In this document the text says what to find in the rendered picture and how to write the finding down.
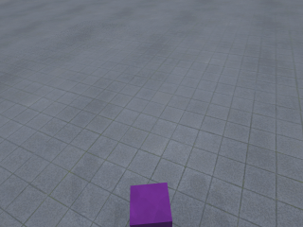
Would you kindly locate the carton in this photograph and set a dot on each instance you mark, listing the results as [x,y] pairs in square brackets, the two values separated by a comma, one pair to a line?
[150,205]

